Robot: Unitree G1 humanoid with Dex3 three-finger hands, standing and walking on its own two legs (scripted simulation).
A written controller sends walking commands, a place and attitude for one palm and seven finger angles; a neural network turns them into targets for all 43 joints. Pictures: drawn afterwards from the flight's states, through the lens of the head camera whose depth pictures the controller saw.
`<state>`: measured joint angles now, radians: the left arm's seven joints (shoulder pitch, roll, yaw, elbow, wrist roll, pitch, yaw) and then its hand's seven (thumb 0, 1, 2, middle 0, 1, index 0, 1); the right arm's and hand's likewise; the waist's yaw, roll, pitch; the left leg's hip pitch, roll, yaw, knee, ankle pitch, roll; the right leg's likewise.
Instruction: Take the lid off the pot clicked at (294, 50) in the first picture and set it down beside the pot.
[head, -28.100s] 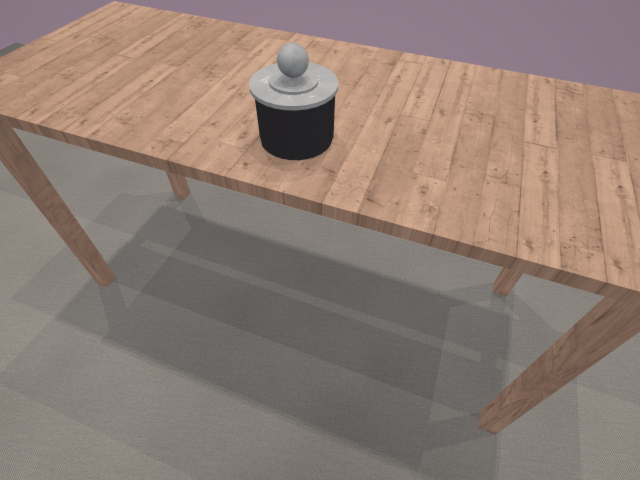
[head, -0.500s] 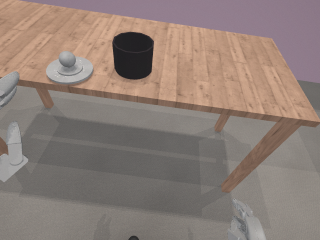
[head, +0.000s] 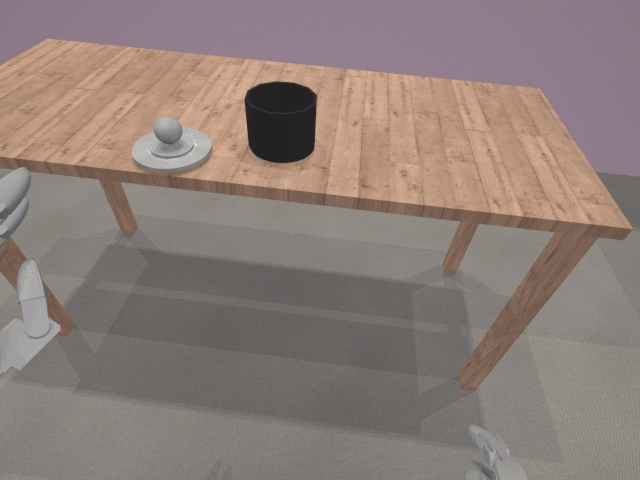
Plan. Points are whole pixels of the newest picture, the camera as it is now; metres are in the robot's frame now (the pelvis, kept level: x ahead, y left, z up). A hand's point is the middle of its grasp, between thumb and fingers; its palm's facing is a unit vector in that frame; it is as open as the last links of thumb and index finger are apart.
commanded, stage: stop stepping back and stand still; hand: left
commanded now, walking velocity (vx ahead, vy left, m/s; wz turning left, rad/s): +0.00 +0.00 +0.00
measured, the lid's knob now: (168, 130) +0.72 +0.33 +0.06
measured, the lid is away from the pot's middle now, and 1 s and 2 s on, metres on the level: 0.23 0.23 0.23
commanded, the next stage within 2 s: let the arm hang, fingers relaxed in 0.26 s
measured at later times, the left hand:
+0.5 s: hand (116, 388) +0.23 +0.26 +0.00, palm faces +0.19 -0.88 -0.43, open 7.4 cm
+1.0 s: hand out of the picture -0.03 +0.16 -0.17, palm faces +0.08 -0.98 -0.20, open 7.3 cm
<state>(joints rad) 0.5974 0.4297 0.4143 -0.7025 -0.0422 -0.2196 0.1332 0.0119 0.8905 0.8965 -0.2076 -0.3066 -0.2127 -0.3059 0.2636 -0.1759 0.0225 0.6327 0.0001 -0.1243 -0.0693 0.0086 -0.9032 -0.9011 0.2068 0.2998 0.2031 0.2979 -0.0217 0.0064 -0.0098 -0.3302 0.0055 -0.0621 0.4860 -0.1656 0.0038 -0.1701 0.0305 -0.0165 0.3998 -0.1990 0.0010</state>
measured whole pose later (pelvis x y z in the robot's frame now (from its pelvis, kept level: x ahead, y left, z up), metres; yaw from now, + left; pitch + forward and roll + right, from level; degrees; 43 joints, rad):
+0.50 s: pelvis +0.01 +0.01 -0.02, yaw +4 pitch +0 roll -2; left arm 0.25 0.35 0.13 0.18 0.03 -0.03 0.02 0.00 0.90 0.90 -0.20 -0.30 -0.20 -0.30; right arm 0.17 -0.29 -0.02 0.82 0.00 -0.05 0.01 0.00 -0.90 -0.90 0.21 0.30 0.20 0.30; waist -0.01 0.08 -0.05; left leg -0.44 -0.04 -0.09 0.68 -0.23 0.02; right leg -0.27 0.00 -0.05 0.63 -0.36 0.01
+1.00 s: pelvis +0.06 -0.01 +0.00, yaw +4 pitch +0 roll -1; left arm 0.38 0.17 0.00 1.15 0.00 0.02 0.03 0.01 0.92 0.90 -0.20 -0.30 -0.20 -0.30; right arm 0.32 -0.12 -0.01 1.08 0.00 0.03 -0.04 0.00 -0.91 -0.90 0.20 0.30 0.20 0.30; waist -0.01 0.01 0.09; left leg -0.30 -0.02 -0.09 0.54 -0.23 0.00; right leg -0.13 0.01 -0.05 0.46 -0.33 -0.01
